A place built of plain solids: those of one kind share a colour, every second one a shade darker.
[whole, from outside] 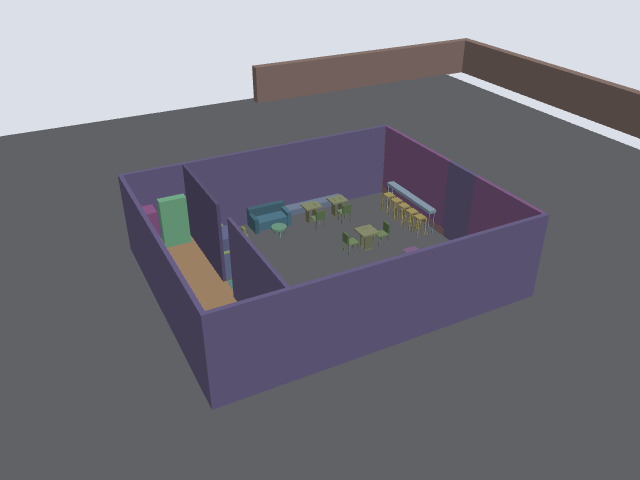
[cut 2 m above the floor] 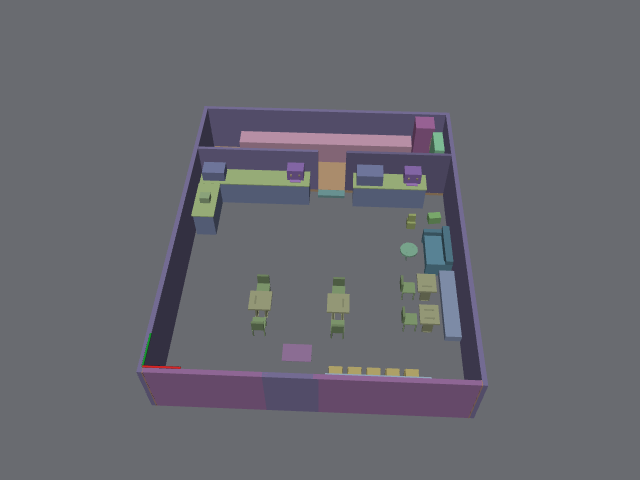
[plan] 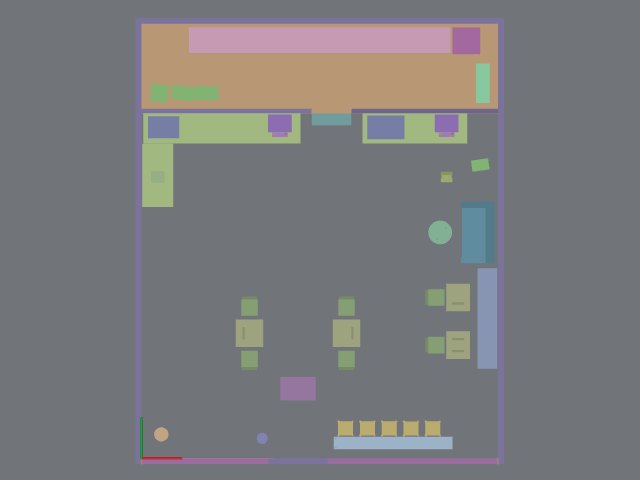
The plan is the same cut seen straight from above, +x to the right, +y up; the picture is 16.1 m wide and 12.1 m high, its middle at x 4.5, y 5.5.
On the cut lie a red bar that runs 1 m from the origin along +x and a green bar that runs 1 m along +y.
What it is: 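A small cafe of the 2010s to 2020s; 9.0 x 10.9 m, ceiling 3.1 m, a street door 0.95 x 2.1 m in the glazed front; tables 0.75 m, chairs 0.45 m, bar tops 1.06 m, a counter 1.0 m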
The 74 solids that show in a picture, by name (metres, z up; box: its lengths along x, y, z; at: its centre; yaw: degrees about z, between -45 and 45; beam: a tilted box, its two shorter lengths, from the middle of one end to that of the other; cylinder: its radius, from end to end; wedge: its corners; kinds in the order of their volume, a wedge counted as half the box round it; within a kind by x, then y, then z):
{
 "street_hedge_1": {"box": [38.99, 0.6, 2.25], "at": [4.5, -16.3, 1.07]},
 "street_hedge_2": {"box": [0.6, 16.6, 2.25], "at": [23.69, -8.3, 1.07]},
 "wall_1": {"box": [0.15, 11.25, 3.13], "at": [-0.07, 5.47, 1.51]},
 "wall_2": {"box": [4.29, 0.12, 3.13], "at": [2.15, 8.75, 1.51]},
 "wall_3": {"box": [1.5, 0.15, 3.13], "at": [3.94, -0.07, 1.51]},
 "wall_4": {"box": [9.29, 0.15, 3.13], "at": [4.5, 11.03, 1.51]},
 "wall_5": {"box": [3.7, 0.12, 3.13], "at": [7.14, 8.75, 1.51]},
 "wall_6": {"box": [0.15, 11.25, 3.13], "at": [9.06, 5.47, 1.51]},
 "counter_1": {"box": [0.7, 1.6, 1.05], "at": [0.41, 7.19, 0.47]},
 "counter_2": {"box": [3.93, 0.7, 1.05], "at": [2.02, 8.34, 0.47]},
 "counter_3": {"box": [2.6, 0.7, 1.05], "at": [6.89, 8.34, 0.47]},
 "back_worktop_1": {"box": [6.59, 0.65, 0.95], "at": [4.5, 10.54, 0.55]},
 "window_wall_1": {"box": [3.35, 0.15, 3.13], "at": [1.67, -0.07, 1.51]},
 "window_wall_2": {"box": [4.45, 0.15, 3.13], "at": [6.77, -0.07, 1.51]},
 "zone_back_1": {"box": [8.99, 2.26, 0.17], "at": [4.5, 9.82, 0.04]},
 "back_fridge_1": {"box": [0.7, 0.68, 1.9], "at": [8.19, 10.52, 1.02]},
 "sofa_1": {"box": [0.65, 1.24, 0.37], "at": [8.4, 5.69, 0.24]},
 "sofa_2": {"box": [0.86, 0.16, 0.65], "at": [8.48, 4.99, 0.28]},
 "sofa_3": {"box": [0.86, 0.16, 0.65], "at": [8.48, 6.39, 0.28]},
 "sofa_4": {"box": [0.24, 1.56, 0.83], "at": [8.79, 5.69, 0.36]},
 "shelf_1": {"box": [0.35, 1.0, 1.95], "at": [8.61, 9.45, 1.04]},
 "display_1": {"box": [0.8, 0.56, 0.4], "at": [0.56, 8.34, 1.24]},
 "display_2": {"box": [0.94, 0.6, 0.47], "at": [6.16, 8.34, 1.28]},
 "bench_upholstered_1": {"box": [0.5, 2.54, 0.25], "at": [8.72, 3.52, 0.33]},
 "counter_top_1": {"box": [0.78, 1.6, 0.04], "at": [0.41, 7.13, 1.02]},
 "counter_top_2": {"box": [3.97, 0.78, 0.04], "at": [2.02, 8.32, 1.02]},
 "counter_top_3": {"box": [2.64, 0.78, 0.04], "at": [6.89, 8.32, 1.02]},
 "coffee_machine_1": {"box": [0.6, 0.45, 0.45], "at": [3.49, 8.44, 1.26]},
 "coffee_machine_2": {"box": [0.6, 0.45, 0.45], "at": [7.69, 8.44, 1.26]},
 "box_cardboard_1": {"box": [0.43, 0.44, 0.27], "at": [0.45, 9.2, 0.21], "yaw": -7.0},
 "box_cardboard_2": {"box": [0.59, 0.35, 0.27], "at": [1.05, 9.2, 0.21], "yaw": -7.8},
 "box_cardboard_3": {"box": [0.59, 0.35, 0.36], "at": [1.65, 9.2, 0.25], "yaw": -0.6},
 "box_cardboard_4": {"box": [0.44, 0.29, 0.36], "at": [8.54, 7.39, 0.13], "yaw": 8.1},
 "meeting_table_1": {"box": [0.7, 0.7, 0.07], "at": [2.72, 3.15, 0.71]},
 "meeting_table_2": {"box": [0.06, 0.32, 0.8], "at": [5.02, 3.15, 0.35]},
 "meeting_table_3": {"box": [0.7, 0.7, 0.07], "at": [5.17, 3.15, 0.71]},
 "meeting_table_4": {"box": [0.06, 0.32, 0.8], "at": [5.32, 3.15, 0.35]},
 "meeting_table_5": {"box": [0.32, 0.06, 0.8], "at": [7.98, 2.7, 0.35]},
 "meeting_table_6": {"box": [0.6, 0.7, 0.07], "at": [7.98, 2.85, 0.71]},
 "meeting_table_7": {"box": [0.32, 0.06, 0.8], "at": [7.98, 3.0, 0.35]},
 "meeting_table_8": {"box": [0.32, 0.06, 0.8], "at": [7.98, 3.9, 0.35]},
 "meeting_table_9": {"box": [0.6, 0.7, 0.07], "at": [7.98, 4.05, 0.71]},
 "meeting_table_10": {"box": [0.32, 0.06, 0.8], "at": [7.98, 4.2, 0.35]},
 "console_table_1": {"box": [3.0, 0.32, 0.13], "at": [6.34, 0.38, 0.99]},
 "side_chair_1": {"box": [0.38, 0.08, 0.38], "at": [2.72, 2.26, 0.65]},
 "side_chair_2": {"box": [0.42, 0.42, 0.04], "at": [2.72, 2.5, 0.43]},
 "side_chair_3": {"box": [0.42, 0.42, 0.04], "at": [2.72, 3.8, 0.43]},
 "side_chair_4": {"box": [0.38, 0.08, 0.38], "at": [2.72, 4.04, 0.65]},
 "side_chair_5": {"box": [0.38, 0.08, 0.38], "at": [5.17, 2.26, 0.65]},
 "side_chair_6": {"box": [0.42, 0.42, 0.04], "at": [5.17, 2.5, 0.43]},
 "side_chair_7": {"box": [0.42, 0.42, 0.04], "at": [5.17, 3.8, 0.43]},
 "side_chair_8": {"box": [0.38, 0.08, 0.38], "at": [5.17, 4.04, 0.65]},
 "side_chair_9": {"box": [0.08, 0.38, 0.38], "at": [7.19, 2.85, 0.65]},
 "side_chair_10": {"box": [0.08, 0.38, 0.38], "at": [7.19, 4.05, 0.65]},
 "side_chair_11": {"box": [0.42, 0.42, 0.04], "at": [7.43, 2.85, 0.43]},
 "side_chair_12": {"box": [0.42, 0.42, 0.04], "at": [7.43, 4.05, 0.43]},
 "stallriser_1": {"box": [4.45, 0.05, 0.35], "at": [6.77, -0.02, 0.12]},
 "back_step_1": {"box": [1.0, 0.3, 0.17], "at": [4.79, 8.54, 0.04]},
 "bar_stool_1": {"box": [0.38, 0.36, 0.06], "at": [5.14, 0.75, 0.73]},
 "bar_stool_2": {"box": [0.38, 0.36, 0.06], "at": [5.7, 0.75, 0.73]},
 "bar_stool_3": {"box": [0.38, 0.36, 0.06], "at": [6.25, 0.75, 0.73]},
 "bar_stool_4": {"box": [0.38, 0.36, 0.06], "at": [6.79, 0.75, 0.73]},
 "bar_stool_5": {"box": [0.38, 0.36, 0.06], "at": [7.34, 0.75, 0.73]},
 "front_corner_1": {"box": [0.04, 0.17, 2.98], "at": [0.0, -0.07, 1.44]},
 "front_corner_2": {"box": [0.04, 0.17, 2.98], "at": [8.99, -0.07, 1.44]},
 "plant_pot_1": {"cylinder": 0.18, "from": [0.5, 0.6, 0.0], "to": [0.5, 0.6, 0.38]},
 "door_mat_1": {"box": [0.9, 0.6, 0.07], "at": [3.94, 1.75, -0.02]},
 "till_1": {"box": [0.35, 0.3, 0.25], "at": [0.41, 7.09, 1.17]},
 "coffee_table_1": {"cylinder": 0.3, "from": [7.53, 5.69, 0.33], "to": [7.53, 5.69, 0.4]},
 "bin_waste_1": {"cylinder": 0.14, "from": [3.04, 0.5, 0.0], "to": [3.04, 0.5, 0.31]},
 "wet_floor_sign_1": {"box": [0.3, 0.1, 0.36], "at": [7.69, 7.0, 0.13]},
 "wet_floor_sign_2": {"box": [0.26, 0.1, 0.31], "at": [7.69, 7.09, 0.47]},
 "coffee_machine_drip_1": {"box": [0.4, 0.12, 0.03], "at": [3.49, 8.15, 1.05]},
 "coffee_machine_drip_2": {"box": [0.4, 0.12, 0.03], "at": [7.69, 8.15, 1.05]}
}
